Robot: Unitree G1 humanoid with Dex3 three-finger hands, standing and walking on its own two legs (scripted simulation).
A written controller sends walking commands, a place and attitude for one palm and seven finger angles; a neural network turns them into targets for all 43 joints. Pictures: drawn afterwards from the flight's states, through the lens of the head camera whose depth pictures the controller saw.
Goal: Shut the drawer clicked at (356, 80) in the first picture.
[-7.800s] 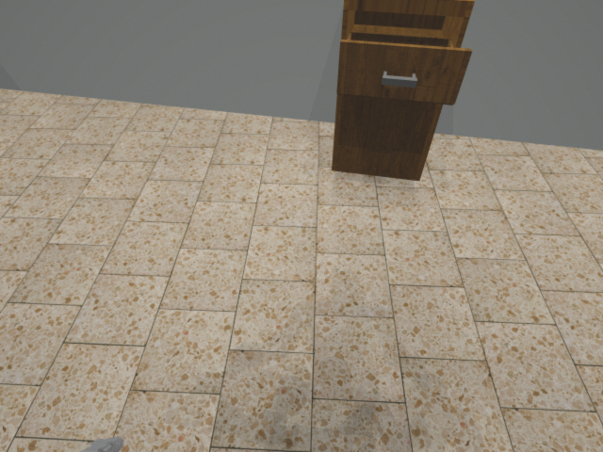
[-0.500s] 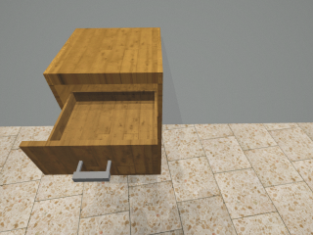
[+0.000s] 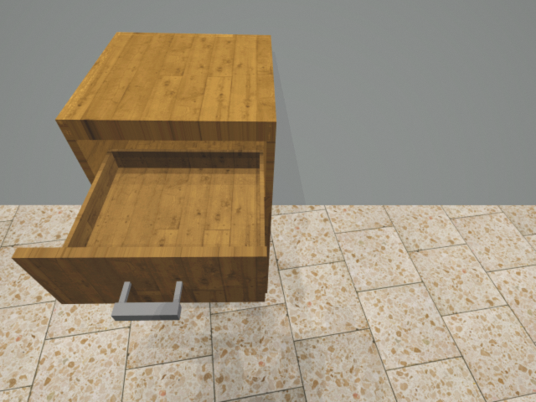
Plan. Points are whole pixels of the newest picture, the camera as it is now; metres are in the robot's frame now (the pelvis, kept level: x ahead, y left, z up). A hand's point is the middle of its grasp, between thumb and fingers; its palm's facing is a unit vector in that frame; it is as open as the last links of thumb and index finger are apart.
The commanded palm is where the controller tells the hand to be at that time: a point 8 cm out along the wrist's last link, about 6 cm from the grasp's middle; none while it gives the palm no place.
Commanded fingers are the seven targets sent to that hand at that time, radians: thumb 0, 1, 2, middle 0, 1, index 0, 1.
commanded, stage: come to a stop and stand still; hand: left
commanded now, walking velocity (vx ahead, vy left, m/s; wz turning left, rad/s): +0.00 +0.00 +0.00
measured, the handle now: (150, 299) +0.30 +0.23 -0.08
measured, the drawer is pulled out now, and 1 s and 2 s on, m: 0.30 0.30 0.28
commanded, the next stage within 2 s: look again from close up in 0.44 s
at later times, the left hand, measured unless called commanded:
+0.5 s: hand out of the picture +0.01 +0.17 -0.17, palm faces +0.03 -0.98 -0.18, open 7.4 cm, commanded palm none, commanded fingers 0.00 0.90 0.90 -0.20 -0.30 -0.20 -0.30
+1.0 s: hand out of the picture +0.01 +0.16 -0.17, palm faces +0.03 -0.99 -0.17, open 7.4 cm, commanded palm none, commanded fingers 0.00 0.90 0.90 -0.20 -0.30 -0.20 -0.30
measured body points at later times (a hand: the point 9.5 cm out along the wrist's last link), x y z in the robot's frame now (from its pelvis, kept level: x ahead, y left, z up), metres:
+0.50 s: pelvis +0.02 +0.01 +0.00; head +0.03 +0.01 +0.45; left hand +0.01 +0.22 -0.16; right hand +0.03 -0.22 -0.16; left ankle +0.04 +0.11 -0.74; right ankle -0.03 -0.10 -0.74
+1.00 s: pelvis +0.03 +0.00 +0.00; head +0.03 +0.01 +0.45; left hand +0.01 +0.21 -0.16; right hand +0.02 -0.21 -0.16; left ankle +0.04 +0.11 -0.74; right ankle -0.03 -0.10 -0.74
